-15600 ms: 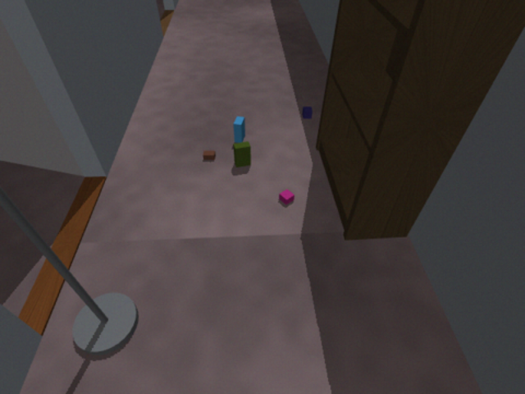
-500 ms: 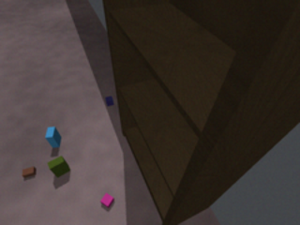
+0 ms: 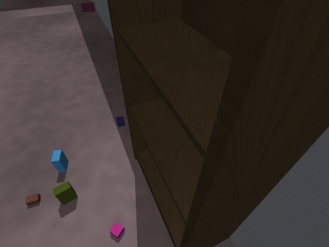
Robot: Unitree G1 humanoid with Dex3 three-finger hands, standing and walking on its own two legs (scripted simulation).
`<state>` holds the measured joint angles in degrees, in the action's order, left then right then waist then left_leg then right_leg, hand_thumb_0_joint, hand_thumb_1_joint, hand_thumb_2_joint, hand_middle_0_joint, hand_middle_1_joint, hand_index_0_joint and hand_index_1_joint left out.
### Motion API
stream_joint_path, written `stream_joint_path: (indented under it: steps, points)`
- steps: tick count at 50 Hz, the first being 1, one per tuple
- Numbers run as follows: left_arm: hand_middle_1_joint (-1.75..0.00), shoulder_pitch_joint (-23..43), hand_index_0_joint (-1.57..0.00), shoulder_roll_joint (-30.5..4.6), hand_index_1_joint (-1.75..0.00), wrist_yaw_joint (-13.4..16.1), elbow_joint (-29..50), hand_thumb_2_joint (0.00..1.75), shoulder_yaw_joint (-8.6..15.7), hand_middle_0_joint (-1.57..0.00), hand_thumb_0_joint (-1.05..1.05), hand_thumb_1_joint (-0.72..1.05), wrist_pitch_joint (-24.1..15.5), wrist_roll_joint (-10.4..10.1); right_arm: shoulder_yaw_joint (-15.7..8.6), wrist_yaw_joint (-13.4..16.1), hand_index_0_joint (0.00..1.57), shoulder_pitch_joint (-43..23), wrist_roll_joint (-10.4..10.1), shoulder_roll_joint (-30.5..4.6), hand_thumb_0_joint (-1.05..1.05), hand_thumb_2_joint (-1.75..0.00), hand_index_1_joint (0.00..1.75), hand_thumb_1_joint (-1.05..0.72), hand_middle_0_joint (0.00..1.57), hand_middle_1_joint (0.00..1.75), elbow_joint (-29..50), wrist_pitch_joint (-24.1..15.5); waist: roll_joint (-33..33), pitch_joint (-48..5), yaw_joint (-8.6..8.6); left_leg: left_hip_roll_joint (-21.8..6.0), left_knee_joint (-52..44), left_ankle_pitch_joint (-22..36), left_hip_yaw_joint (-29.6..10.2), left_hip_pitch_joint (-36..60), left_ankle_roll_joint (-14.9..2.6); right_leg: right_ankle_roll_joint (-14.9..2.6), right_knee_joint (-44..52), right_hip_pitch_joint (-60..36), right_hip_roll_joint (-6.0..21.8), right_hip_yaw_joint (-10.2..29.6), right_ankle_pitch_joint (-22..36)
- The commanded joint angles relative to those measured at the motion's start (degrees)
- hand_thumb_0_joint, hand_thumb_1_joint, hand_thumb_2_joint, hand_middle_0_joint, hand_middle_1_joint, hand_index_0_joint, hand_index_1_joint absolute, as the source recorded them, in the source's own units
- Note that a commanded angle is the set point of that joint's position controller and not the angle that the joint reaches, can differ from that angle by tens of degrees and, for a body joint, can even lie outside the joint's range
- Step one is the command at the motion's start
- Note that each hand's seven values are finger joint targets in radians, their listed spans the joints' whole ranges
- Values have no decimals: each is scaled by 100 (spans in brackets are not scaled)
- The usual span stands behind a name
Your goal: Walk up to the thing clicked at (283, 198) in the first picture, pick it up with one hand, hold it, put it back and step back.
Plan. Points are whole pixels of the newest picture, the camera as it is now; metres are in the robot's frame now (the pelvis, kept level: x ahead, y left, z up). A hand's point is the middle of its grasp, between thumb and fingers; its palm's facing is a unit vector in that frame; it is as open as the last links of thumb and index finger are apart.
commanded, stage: walk up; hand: left
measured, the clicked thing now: (117, 230) +0.41 +0.27 -0.76
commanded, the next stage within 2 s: none
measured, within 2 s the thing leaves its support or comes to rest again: neither
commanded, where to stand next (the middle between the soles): +0.04 +0.00 m, yaw +0 degrees
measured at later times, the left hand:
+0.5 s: hand out of the picture +0.06 +0.25 -0.16, palm faces +0.01 -0.95 -0.32, open 7.4 cm
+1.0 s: hand out of the picture +0.00 +0.22 -0.17, palm faces -0.01 -0.91 -0.42, open 7.4 cm
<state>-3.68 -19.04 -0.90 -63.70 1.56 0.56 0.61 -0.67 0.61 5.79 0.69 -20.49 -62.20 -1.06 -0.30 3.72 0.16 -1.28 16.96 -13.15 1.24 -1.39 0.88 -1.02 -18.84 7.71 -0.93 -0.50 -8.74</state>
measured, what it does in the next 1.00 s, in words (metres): lifts its right foot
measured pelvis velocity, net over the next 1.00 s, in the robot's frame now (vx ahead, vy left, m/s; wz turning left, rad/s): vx -0.06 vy -0.05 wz -0.01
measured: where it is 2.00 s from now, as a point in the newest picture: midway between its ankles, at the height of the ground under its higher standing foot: outside the picture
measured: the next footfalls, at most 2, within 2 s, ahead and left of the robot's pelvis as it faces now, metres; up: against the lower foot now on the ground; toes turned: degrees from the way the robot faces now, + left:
left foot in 1.28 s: +0.01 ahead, +0.15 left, +0.00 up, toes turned +0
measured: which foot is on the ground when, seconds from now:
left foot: down 0.00-0.92, up 0.94-1.00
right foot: down 0.00-1.00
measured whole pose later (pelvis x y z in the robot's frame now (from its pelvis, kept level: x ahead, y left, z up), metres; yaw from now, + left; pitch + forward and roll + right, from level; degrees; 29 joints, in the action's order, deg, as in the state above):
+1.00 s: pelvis -0.06 -0.05 -0.03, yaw -1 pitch -3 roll -1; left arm -12.2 -20.8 0.2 -54.5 3.5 -0.7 2.2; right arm -3.9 0.3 7.7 3.1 -25.1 -51.1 4.0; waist 3.5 7.6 1.1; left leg -1.5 56.0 -29.9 -7.4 -22.9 -0.5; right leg -0.4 -38.1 14.7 -2.1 1.7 -20.1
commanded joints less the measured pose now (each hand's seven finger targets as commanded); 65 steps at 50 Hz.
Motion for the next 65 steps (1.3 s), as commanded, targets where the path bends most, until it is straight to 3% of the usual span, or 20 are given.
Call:
stream_joint_path:
  steps: [1,29,30,32,35,38,39,40,42,44,45,46,47,48,51,55,60,63,64,65]
  points:
    - [-30,222,-20,-1201,-30,61,314,90,246,-20,0,90,-147,-20,-260,53,20,-125,7,-1136,0,-90,30,-90,20,30,289,-152,16,-534,-10,-617,-269,995,-433,-246,-212,-134,218,-361,803,728,1250]
    - [-30,-36,-20,-1217,-30,44,297,90,268,-20,0,90,-127,1,-236,43,20,22,5,-1163,0,-90,30,-90,20,30,258,-158,21,-435,32,-645,-287,485,-466,-377,-261,-111,280,-115,721,811,541]
    - [-30,63,-20,-1666,-30,4,593,90,545,-20,0,90,56,93,-386,199,20,116,-20,-1496,0,-90,30,-90,20,30,305,-65,-413,230,13,-725,322,1915,-541,-907,-340,-168,-336,280,671,645,2003]
    - [-30,-110,-20,-1516,-30,-10,834,90,551,-20,0,90,165,44,-414,273,20,259,-98,-1512,0,-90,30,-90,20,30,473,-43,-124,-374,33,-751,883,2683,-485,-608,-445,-327,-748,218,640,495,2419]
    - [-30,-48,-20,-1364,-30,-74,1196,90,558,-20,0,90,311,64,-531,299,20,250,-66,-1617,0,-90,30,-90,20,30,789,-14,341,-899,-30,-1139,1045,2484,-875,-747,-889,-360,-1711,367,440,380,1411]
    - [-30,-171,-20,-1324,-30,-150,1491,90,631,-20,0,90,543,110,-733,359,20,134,72,-1964,0,-90,30,-90,20,30,1217,20,1257,-582,-46,-2513,421,3006,-2067,-1379,-1905,-95,-4029,1030,33,561,-2292]
    - [-30,-209,-20,-1371,-30,-150,1577,90,650,-20,0,90,585,119,-771,408,20,82,106,-2010,0,-90,30,-90,20,30,1318,-1,997,-499,17,-2592,492,2955,-1994,-1458,-2000,-92,-4595,1199,99,880,-2547]
    - [-30,-319,-20,-1354,-30,-144,1592,90,661,-20,0,90,555,93,-747,435,20,-2,98,-1949,0,-90,30,-90,20,30,1381,-33,830,-472,137,-2448,746,2894,-1797,-1306,-1849,-107,-4534,1311,186,1042,-2548]
    - [-30,-449,-20,-1215,-30,-132,1484,90,579,-20,0,90,352,8,-640,316,20,-76,198,-1672,0,-90,30,-90,20,30,1428,-102,855,-512,168,-1606,1045,1691,-1035,-1175,-1215,-220,-2967,1061,300,728,-2369]
    - [-30,-1252,-20,-1118,-30,-78,1012,90,519,-20,0,90,-21,8,-527,108,20,-365,195,-1414,0,-90,30,-90,20,30,1454,53,672,-633,473,-560,2091,-62,-205,-1363,-659,20,-317,-183,-131,-89,-1016]
    - [-30,-1557,-20,-1630,-30,58,947,90,660,-20,0,90,-197,91,-445,29,20,-19,218,-1138,0,-90,30,-90,20,30,1475,194,-158,-326,503,-144,3235,-954,-121,-2293,-481,131,43,-722,410,1120,-851]
    - [-30,-1515,-20,-2286,-30,207,1143,90,759,-20,0,90,-357,219,-341,-37,20,344,285,-828,0,-90,30,-90,20,30,1663,284,-1024,-183,228,260,4097,-2340,-454,-3348,-179,-307,283,-695,1914,3444,48]
    - [-30,-1212,-20,-2663,-30,315,1299,90,783,-20,0,90,-345,202,-527,-19,20,146,307,-1322,0,-90,30,-90,20,30,1745,419,-270,-213,288,-66,4389,-2310,-1326,-3059,-219,-1215,402,375,2557,4027,-774]
    - [-30,-1101,-20,-2639,-30,377,1320,90,794,-20,0,90,-377,155,-631,-72,20,1,264,-1557,0,-90,30,-90,20,30,1706,473,-46,91,240,-117,4768,-2081,-1496,-3081,-207,-1332,423,648,2425,3828,-1109]
    - [-30,-1015,-20,-2293,-30,502,1418,90,751,-20,0,90,-477,149,-750,-260,20,463,259,-1609,0,-90,30,-90,20,30,1613,521,-197,-23,-41,-148,4795,-1222,-1462,-3176,-118,-860,-160,122,1743,2246,-142]
    - [-30,-1453,-20,-2056,-30,504,1518,90,713,-20,0,90,-614,140,-831,-366,20,485,280,-1388,0,-90,30,-90,20,30,1726,536,-493,28,111,-37,4521,-920,-1351,-3004,6,-928,-261,268,1615,1751,293]
    - [-30,-1134,-20,-1925,-30,291,1736,90,607,-20,0,90,-541,212,-723,-330,20,340,86,-1268,0,-90,30,-90,20,30,1559,316,-1315,108,162,-30,2644,-1350,-460,-2030,28,-1020,-334,851,1271,1137,-833]
    - [-30,-901,-20,-1779,-30,207,1761,90,463,-20,0,90,-351,82,-674,-227,20,878,35,-1159,0,-90,30,-90,20,30,1212,138,-1045,-243,-180,258,1091,-299,39,-503,-74,-770,-1402,1365,1092,782,380]
    - [-30,-1009,-20,-1495,-30,204,1749,90,367,-20,0,90,-297,40,-698,-165,20,1121,64,-1269,0,-90,30,-90,20,30,1123,69,-499,-390,-290,155,651,83,-253,-155,-172,-469,-2152,1434,845,561,333]
    - [-30,-1237,-20,-1127,-30,213,1776,90,261,-20,0,90,-266,-31,-720,-111,20,1118,143,-1599,0,-90,30,-90,20,30,1177,2,603,-547,-147,-919,177,295,-1958,-149,-454,-129,-3064,1668,370,400,-501]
